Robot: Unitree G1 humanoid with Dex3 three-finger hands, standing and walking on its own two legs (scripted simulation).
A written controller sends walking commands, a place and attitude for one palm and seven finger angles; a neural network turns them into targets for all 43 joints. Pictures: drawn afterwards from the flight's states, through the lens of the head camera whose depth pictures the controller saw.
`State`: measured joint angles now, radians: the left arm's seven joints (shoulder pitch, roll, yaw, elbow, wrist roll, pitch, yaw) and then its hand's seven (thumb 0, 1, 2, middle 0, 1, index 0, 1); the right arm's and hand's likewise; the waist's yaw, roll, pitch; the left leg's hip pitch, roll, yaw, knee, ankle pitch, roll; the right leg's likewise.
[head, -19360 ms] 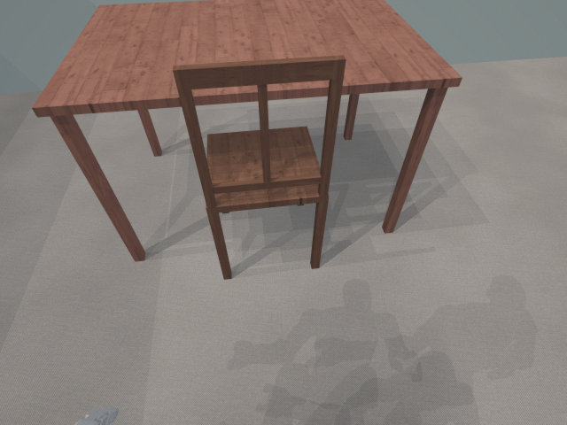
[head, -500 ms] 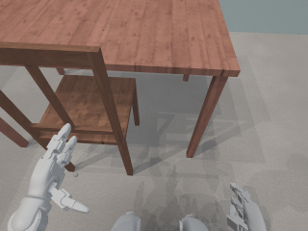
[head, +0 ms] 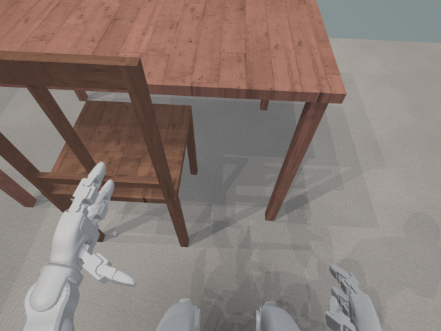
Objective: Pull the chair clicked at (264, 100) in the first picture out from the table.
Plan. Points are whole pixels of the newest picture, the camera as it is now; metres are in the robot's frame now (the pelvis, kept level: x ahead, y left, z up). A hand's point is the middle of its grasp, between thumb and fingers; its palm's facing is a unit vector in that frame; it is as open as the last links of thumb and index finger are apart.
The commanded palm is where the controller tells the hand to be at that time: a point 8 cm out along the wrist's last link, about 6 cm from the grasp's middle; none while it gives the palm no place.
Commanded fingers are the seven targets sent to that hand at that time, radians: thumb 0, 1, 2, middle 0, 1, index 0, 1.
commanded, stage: aim the fingers beside a spindle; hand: left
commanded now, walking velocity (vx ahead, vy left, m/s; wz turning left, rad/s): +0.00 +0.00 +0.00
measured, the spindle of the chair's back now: (72, 140) +0.49 +0.36 +0.00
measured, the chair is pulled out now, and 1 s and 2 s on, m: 0.00 0.00 0.00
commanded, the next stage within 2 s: none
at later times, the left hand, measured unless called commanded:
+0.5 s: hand (132, 222) +0.29 +0.17 +0.02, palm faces -0.07 -1.00 -0.03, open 17.0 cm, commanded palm +0.28 +0.23 +0.02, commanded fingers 0.00 -0.50 0.30 -0.06 -0.08 -0.06 -0.08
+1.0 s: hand (143, 207) +0.33 +0.17 +0.00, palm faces -0.05 -1.00 -0.04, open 17.0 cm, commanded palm +0.32 +0.22 +0.00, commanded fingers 0.00 -0.50 0.30 -0.06 -0.08 -0.06 -0.08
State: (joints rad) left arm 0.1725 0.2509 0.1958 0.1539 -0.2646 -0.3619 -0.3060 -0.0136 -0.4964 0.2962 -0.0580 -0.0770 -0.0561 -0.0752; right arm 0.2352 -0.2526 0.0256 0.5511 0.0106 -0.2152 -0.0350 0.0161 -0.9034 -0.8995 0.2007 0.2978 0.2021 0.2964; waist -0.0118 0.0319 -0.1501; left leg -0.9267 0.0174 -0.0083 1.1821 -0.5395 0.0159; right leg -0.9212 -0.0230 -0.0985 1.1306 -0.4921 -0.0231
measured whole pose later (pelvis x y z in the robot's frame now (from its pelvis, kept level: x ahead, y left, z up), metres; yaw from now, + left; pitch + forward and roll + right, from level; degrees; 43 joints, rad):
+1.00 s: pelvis +0.00 +0.00 -0.03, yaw -1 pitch +22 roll -2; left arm -0.12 0.23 0.18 0.38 -0.20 -0.40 -0.23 -0.01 -0.50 0.30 -0.06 -0.08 -0.06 -0.08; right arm 0.22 -0.25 0.02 0.57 0.00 -0.12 -0.02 0.01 -0.90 -0.90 0.20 0.30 0.20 0.30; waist -0.03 0.03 -0.17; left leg -1.11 0.02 0.00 1.30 -0.57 0.02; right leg -1.11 -0.03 -0.09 1.25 -0.53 -0.02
